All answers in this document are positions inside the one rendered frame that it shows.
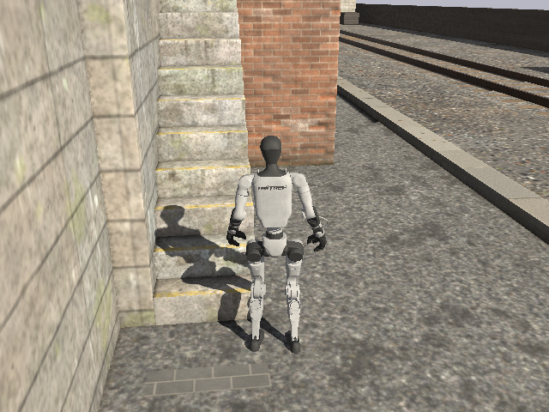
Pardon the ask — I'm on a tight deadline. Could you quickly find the robot right forearm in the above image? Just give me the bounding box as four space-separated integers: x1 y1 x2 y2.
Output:
307 206 324 238

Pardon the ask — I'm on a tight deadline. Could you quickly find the right robot hand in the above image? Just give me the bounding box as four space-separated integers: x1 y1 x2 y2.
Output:
307 234 327 251

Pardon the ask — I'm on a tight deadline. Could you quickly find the robot head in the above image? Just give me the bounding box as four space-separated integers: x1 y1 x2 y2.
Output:
257 136 287 177

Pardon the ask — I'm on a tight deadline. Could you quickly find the right robot upper arm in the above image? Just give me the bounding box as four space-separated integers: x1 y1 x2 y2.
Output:
290 173 316 220

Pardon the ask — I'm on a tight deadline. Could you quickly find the robot left forearm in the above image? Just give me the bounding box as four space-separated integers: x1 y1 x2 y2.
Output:
228 208 242 234

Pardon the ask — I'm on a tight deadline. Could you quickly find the left robot hand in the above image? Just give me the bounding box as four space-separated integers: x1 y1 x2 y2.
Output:
226 231 246 246

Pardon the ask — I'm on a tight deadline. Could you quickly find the robot left shin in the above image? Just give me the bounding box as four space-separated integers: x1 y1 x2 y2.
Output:
250 282 263 340

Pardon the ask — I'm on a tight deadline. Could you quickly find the left robot upper arm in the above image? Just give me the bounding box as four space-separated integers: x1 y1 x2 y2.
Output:
233 173 255 221

